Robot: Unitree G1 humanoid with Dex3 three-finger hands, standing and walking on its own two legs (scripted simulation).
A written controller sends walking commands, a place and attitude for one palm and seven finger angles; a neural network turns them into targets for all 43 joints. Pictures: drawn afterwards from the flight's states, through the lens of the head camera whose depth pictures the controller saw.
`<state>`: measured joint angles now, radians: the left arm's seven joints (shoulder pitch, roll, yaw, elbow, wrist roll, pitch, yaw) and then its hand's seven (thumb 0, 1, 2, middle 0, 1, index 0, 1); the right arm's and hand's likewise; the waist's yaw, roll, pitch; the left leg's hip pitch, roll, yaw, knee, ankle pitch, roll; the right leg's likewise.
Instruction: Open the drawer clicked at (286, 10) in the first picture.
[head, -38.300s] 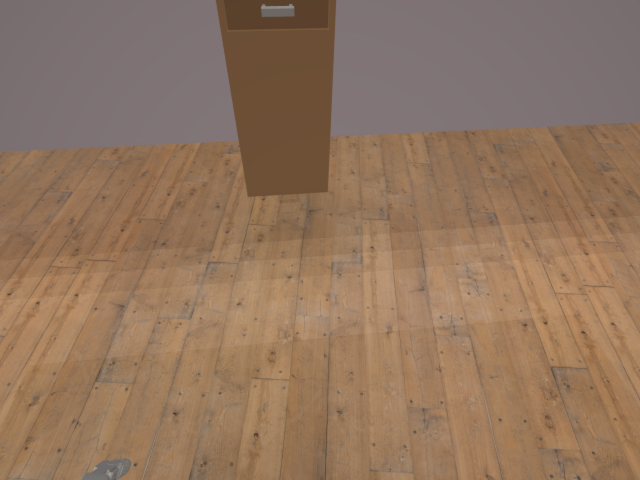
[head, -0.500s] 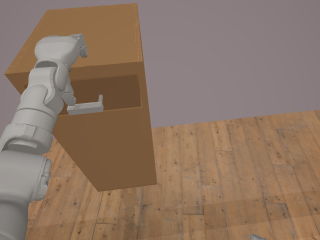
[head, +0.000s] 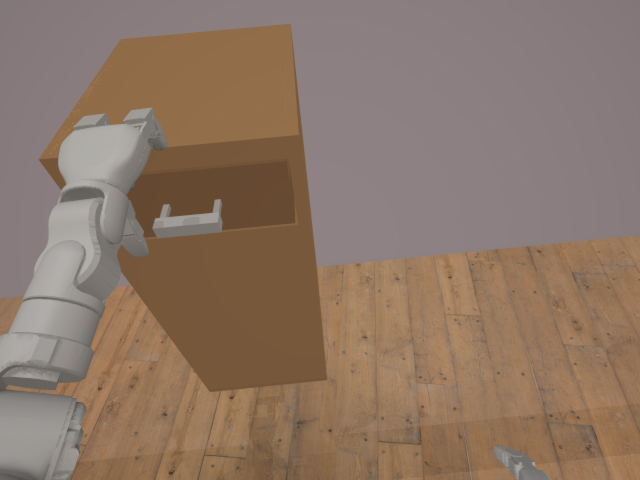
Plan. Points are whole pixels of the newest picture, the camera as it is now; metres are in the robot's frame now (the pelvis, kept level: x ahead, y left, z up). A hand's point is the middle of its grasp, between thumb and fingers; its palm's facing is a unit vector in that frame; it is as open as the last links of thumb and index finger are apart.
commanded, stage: draw the hand back to the body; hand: left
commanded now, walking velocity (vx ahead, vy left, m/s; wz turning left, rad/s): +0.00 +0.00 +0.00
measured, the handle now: (190, 216) +0.49 +0.26 +0.04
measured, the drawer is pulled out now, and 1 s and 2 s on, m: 0.00 0.00 0.00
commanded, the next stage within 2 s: step back with the hand held close in 1.26 s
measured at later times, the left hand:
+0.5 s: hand (98, 232) +0.28 +0.22 +0.23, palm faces +0.36 -0.89 -0.29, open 13.2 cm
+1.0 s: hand (35, 373) +0.16 +0.22 +0.22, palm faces +0.45 -0.82 -0.36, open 9.1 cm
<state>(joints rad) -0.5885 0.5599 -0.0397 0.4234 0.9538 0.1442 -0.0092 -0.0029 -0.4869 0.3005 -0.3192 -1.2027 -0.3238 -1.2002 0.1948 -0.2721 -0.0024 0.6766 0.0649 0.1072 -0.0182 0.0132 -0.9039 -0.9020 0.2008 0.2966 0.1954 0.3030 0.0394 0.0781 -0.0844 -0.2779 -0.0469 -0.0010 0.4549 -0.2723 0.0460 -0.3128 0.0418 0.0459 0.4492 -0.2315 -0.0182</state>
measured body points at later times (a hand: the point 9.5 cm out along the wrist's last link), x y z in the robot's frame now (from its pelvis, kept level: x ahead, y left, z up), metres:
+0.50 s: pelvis +0.00 -0.01 +0.00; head -0.01 -0.01 +0.45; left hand +0.26 +0.27 +0.24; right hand +0.21 -0.19 -0.07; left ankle -0.03 +0.09 -0.74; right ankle -0.01 -0.11 -0.74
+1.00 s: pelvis -0.02 -0.02 +0.00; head -0.05 -0.04 +0.45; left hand +0.13 +0.26 +0.23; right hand +0.18 -0.24 -0.07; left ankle -0.03 +0.09 -0.74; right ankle -0.01 -0.11 -0.74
